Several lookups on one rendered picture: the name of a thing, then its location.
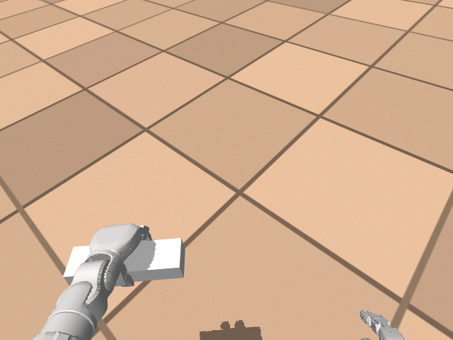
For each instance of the carton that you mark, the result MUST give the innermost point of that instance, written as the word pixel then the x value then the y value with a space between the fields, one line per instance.
pixel 151 260

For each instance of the right robot hand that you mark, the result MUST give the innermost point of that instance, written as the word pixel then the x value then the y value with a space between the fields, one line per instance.
pixel 380 326

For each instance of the left robot arm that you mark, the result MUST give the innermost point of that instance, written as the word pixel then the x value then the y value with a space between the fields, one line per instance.
pixel 85 301

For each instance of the left robot hand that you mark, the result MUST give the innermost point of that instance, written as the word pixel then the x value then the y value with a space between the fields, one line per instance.
pixel 122 240

